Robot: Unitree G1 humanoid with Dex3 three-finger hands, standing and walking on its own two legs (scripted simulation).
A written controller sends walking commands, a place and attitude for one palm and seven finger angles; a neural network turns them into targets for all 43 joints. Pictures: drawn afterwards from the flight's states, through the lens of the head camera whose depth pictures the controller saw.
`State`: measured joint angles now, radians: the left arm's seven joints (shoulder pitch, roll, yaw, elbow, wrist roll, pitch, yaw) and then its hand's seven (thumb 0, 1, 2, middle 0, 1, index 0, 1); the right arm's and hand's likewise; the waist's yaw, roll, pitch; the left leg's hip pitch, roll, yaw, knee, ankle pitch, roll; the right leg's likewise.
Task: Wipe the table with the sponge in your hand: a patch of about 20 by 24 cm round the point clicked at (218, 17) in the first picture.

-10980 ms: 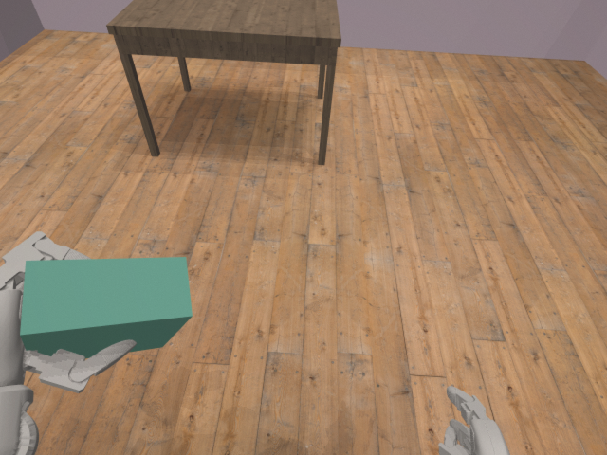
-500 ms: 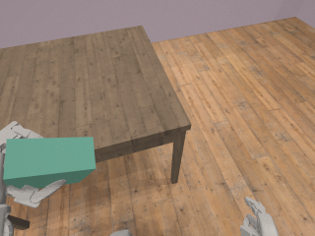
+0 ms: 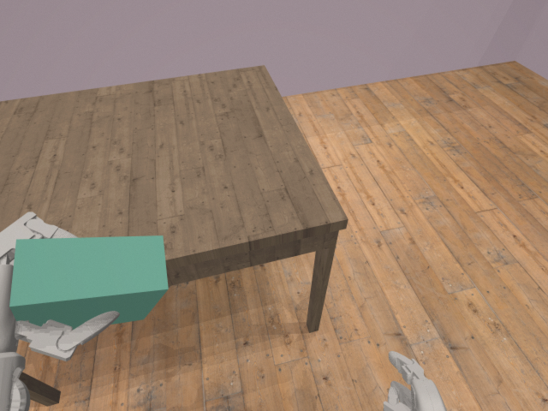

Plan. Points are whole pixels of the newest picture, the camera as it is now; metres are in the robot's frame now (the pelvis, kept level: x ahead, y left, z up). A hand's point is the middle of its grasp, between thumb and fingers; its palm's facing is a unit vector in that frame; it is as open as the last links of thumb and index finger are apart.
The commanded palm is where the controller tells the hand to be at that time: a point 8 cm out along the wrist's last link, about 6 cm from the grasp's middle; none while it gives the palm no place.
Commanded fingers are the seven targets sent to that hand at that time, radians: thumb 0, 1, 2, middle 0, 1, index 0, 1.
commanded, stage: come to a stop and stand still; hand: left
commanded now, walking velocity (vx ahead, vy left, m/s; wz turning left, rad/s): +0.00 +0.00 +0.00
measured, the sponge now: (114, 285) +0.22 +0.20 +0.14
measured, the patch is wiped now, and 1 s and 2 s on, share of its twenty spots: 0.00 0.00 0.00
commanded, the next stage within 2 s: look again from close up in 1.04 s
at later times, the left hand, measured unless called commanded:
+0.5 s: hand (61, 275) +0.22 +0.25 +0.16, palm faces +0.29 -0.88 -0.37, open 10.2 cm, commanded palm +0.16 +0.30 +0.18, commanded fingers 0.00 0.10 1.30 -1.20 -1.60 -1.20 -1.60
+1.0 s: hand (43, 258) +0.25 +0.30 +0.15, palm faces +0.35 -0.85 -0.39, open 10.2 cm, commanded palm +0.19 +0.32 +0.18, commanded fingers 0.00 0.10 1.30 -1.20 -1.60 -1.20 -1.60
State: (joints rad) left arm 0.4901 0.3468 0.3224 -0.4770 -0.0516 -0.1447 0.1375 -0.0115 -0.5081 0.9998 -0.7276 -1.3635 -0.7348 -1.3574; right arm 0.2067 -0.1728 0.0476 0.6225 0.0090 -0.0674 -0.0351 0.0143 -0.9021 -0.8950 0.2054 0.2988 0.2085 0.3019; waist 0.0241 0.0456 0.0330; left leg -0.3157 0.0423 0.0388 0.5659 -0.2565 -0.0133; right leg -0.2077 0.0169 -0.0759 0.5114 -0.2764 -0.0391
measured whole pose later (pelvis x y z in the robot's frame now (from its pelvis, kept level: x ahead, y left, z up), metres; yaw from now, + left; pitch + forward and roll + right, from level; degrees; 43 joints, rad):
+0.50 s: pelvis -0.01 +0.03 +0.00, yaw -3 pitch -1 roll -1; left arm 0.43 0.36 0.34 -0.46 -0.05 -0.25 0.08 -0.01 -0.51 1.00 -0.73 -1.36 -0.74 -1.36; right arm 0.26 -0.23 0.02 0.60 0.00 -0.16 -0.01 0.02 -0.90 -0.90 0.20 0.30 0.20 0.30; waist 0.02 -0.01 0.07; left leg -0.29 0.00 0.02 0.50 -0.19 0.03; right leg -0.23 0.02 -0.01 0.46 -0.22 0.00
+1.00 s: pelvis +0.02 +0.05 +0.01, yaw -2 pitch +1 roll -2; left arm 0.43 0.36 0.36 -0.46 -0.03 -0.16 0.10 -0.01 -0.51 1.00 -0.73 -1.36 -0.74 -1.36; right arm 0.13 -0.20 0.04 0.56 -0.02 -0.11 -0.03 0.01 -0.90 -0.90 0.20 0.30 0.21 0.30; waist 0.04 -0.03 0.06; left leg -0.28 -0.04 0.02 0.47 -0.21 0.06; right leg -0.19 -0.02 -0.01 0.39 -0.22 0.04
